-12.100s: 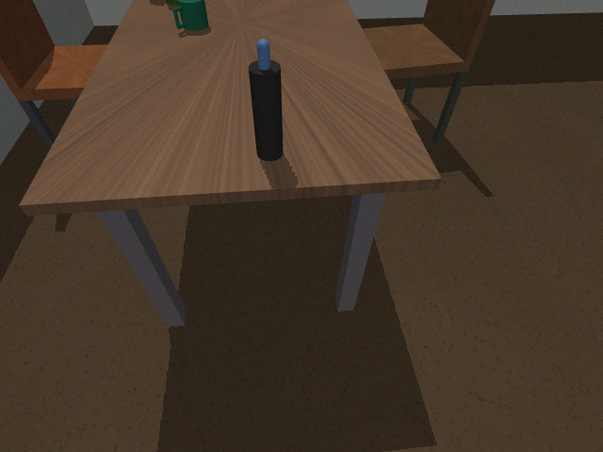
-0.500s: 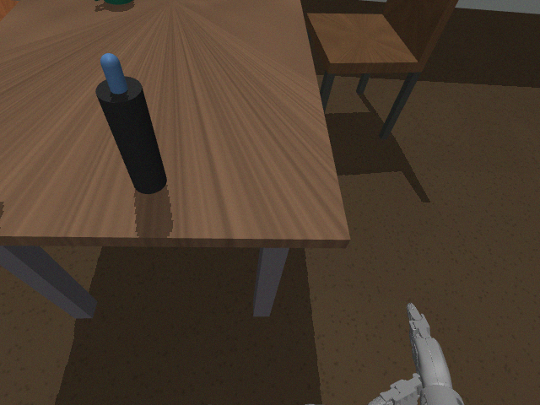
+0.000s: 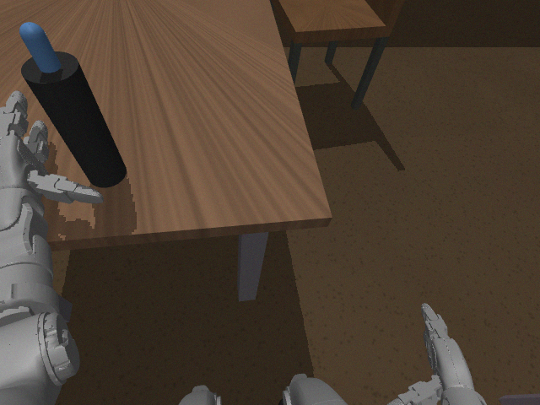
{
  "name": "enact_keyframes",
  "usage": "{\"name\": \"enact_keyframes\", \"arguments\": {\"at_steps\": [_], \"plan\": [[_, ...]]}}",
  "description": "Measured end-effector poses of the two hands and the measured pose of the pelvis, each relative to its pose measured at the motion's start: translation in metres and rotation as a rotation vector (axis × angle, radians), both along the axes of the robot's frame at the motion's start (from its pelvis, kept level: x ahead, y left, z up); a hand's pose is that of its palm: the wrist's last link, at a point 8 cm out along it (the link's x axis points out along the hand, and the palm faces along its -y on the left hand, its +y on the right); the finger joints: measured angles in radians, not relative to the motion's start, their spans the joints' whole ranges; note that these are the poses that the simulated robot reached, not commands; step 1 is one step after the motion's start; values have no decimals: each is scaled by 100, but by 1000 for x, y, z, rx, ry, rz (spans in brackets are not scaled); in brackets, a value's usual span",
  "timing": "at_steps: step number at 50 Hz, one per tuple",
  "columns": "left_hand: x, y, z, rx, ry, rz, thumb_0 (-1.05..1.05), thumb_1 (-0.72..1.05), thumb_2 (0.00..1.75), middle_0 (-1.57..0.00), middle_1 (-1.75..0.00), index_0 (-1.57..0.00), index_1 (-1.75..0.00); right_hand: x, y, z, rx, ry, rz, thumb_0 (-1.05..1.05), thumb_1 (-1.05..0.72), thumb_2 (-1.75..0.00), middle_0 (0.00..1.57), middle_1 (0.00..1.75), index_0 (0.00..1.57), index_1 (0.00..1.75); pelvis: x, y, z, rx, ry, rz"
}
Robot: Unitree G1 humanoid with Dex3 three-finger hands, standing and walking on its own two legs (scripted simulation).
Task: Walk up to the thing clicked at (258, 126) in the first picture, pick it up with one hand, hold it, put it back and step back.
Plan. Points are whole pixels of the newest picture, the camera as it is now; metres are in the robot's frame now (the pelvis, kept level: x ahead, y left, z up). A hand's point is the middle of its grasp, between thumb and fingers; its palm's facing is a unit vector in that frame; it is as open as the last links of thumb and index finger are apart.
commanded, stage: close in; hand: left
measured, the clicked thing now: (77, 116) +0.47 +0.22 +0.15
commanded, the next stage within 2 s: rest palm in 0.16 s
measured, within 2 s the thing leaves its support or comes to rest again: leaves its support in 1.98 s
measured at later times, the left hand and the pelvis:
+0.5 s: hand (97, 158) +0.45 +0.21 +0.09, palm faces +0.17 -0.98 +0.04, open 17.6 cm; pelvis -0.02 -0.01 -0.01, yaw +1 degrees
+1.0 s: hand (85, 139) +0.49 +0.23 +0.10, palm faces +0.16 -0.99 +0.02, open 15.8 cm; pelvis -0.02 +0.00 -0.01, yaw +1 degrees
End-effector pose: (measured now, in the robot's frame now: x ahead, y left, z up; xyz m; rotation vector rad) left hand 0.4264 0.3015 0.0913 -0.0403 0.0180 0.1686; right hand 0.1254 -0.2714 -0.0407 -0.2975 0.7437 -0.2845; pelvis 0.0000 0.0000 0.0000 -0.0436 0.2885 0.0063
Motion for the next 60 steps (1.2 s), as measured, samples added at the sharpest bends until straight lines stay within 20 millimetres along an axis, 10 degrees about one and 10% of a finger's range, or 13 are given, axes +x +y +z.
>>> {"name": "enact_keyframes", "arguments": {"at_steps": [10, 26, 60], "plan": [[-23, -9, 1, -7, 14, 5, -2, -52, 2, -6, -3, -7, -2, 34, 12, 15, 40, -124, 92, -1, 53, -5, 6, 5, 5, 5, 0, -6, 0, 10, -27, 22], [-1, -43, -3, -1, 10, 6, -2, -60, 1, -11, -2, -10, -2, -11, -10, 2, 4, -40, 20, -1, 52, -5, 6, 5, 5, 5, -24, -11, -8, 14, -18, 12], [30, -19, -4, 15, 31, 9, -1, -47, 33, -66, -50, -66, -50, 1, 10, 8, 7, -42, 40, -1, 50, -5, 6, 5, 5, 5, -9, 3, -11, -6, 41, 4]]}}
